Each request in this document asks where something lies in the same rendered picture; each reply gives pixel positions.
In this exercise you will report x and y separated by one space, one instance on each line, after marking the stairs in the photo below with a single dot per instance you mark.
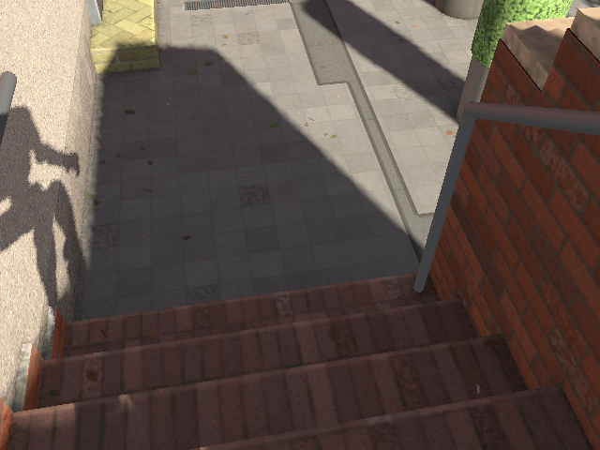
363 365

